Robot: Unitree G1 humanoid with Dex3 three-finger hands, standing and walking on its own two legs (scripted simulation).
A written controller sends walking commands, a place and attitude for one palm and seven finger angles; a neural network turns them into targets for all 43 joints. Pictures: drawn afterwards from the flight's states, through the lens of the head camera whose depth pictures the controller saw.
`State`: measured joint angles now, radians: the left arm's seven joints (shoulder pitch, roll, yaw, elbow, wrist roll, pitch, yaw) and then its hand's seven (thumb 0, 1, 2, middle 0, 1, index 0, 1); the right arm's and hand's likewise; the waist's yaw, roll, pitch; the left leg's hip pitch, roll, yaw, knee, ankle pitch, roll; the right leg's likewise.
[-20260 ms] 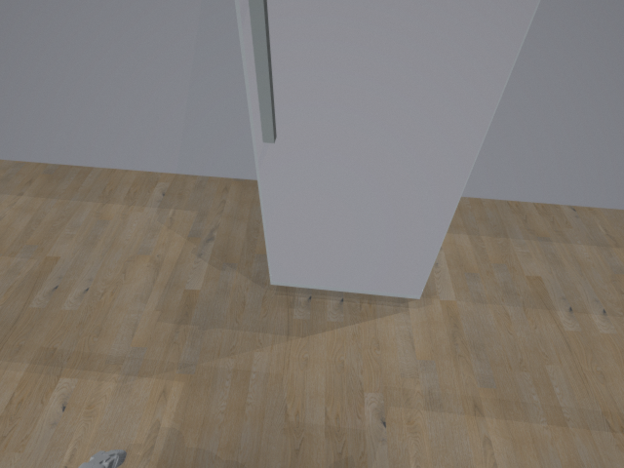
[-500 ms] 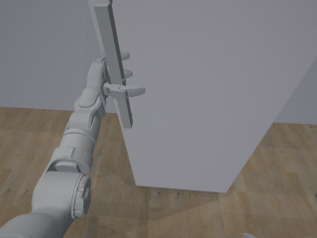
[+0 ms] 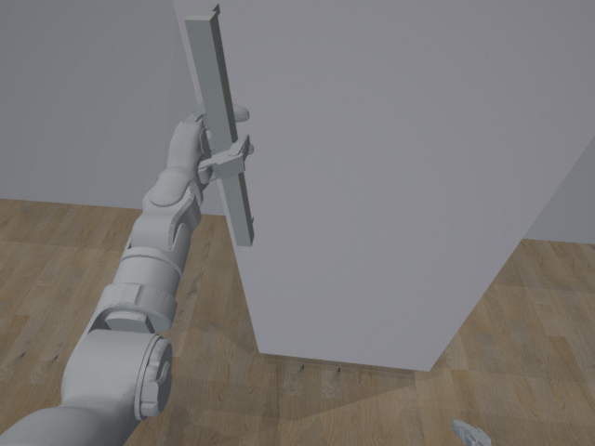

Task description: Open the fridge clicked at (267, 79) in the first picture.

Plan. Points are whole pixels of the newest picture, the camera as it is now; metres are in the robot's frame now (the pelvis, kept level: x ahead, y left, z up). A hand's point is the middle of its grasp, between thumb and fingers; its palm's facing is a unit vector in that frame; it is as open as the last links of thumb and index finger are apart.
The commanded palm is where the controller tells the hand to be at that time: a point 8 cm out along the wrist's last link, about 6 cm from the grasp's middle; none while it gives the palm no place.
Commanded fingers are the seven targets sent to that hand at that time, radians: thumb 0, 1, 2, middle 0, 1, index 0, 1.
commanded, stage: grip the handle and tug to test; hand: left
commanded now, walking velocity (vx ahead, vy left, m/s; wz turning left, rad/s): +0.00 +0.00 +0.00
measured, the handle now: (232, 149) +0.49 +0.12 +0.16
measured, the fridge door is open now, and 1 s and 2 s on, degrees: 0 0 24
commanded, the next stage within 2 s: pull the door a little, standing still in 0.62 s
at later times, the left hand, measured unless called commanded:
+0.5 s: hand (237, 156) +0.44 +0.10 +0.18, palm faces -0.08 -1.00 +0.00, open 6.1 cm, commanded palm +0.40 +0.15 +0.18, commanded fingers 0.00 0.90 0.90 -0.45 -1.40 -0.45 -1.40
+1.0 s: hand (236, 157) +0.43 +0.10 +0.18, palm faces -0.09 -1.00 +0.01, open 6.0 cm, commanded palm +0.38 +0.16 +0.18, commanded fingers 0.00 0.90 0.90 -0.45 -1.40 -0.45 -1.40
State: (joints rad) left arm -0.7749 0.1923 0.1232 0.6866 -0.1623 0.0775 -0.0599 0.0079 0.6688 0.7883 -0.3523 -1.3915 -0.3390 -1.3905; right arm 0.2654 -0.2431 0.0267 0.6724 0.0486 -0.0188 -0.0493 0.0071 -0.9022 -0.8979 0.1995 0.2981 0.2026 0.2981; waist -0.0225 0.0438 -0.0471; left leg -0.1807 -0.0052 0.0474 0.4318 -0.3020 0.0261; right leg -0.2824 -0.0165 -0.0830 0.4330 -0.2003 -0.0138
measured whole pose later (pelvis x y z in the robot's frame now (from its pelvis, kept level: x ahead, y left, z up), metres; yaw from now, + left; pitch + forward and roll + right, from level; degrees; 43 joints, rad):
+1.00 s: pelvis +0.01 +0.00 +0.00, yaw -2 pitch +3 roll -1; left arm -0.65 0.19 0.16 0.48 -0.16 0.18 -0.07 0.01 0.68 0.76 -0.33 -1.40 -0.34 -1.40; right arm 0.24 -0.24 0.03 0.61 0.05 0.03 -0.04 0.01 -0.90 -0.90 0.20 0.30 0.20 0.30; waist -0.03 0.05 -0.06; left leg -0.15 0.00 0.07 0.41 -0.31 0.03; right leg -0.26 0.00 -0.06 0.41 -0.20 -0.01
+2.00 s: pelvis -0.07 -0.06 -0.01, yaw +3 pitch +1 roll +2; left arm 0.03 0.20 0.01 -0.38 -0.05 0.00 0.11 -0.08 0.61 0.67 -0.38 -1.39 -0.14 -1.27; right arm 0.17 -0.15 0.01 0.56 0.00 0.04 -0.05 0.01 -0.90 -0.90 0.20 0.30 0.20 0.30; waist -0.07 0.03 0.06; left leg -0.28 0.00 -0.06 0.44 -0.19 -0.05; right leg -0.39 -0.01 -0.12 0.51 -0.16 -0.03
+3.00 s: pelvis +0.00 -0.44 -0.02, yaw +52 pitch -2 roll -1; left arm 0.06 0.22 0.14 -0.51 -0.05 -0.03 0.09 -0.08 0.60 0.84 -0.46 -1.40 -0.18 -1.31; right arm 0.06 -0.19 -0.04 0.62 0.01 -0.05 -0.06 0.01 -0.90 -0.90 0.20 0.30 0.20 0.30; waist -0.02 0.06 0.20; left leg -0.58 0.06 -0.06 1.27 -0.54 -0.04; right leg -0.31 -0.07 -0.07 0.66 -0.31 0.03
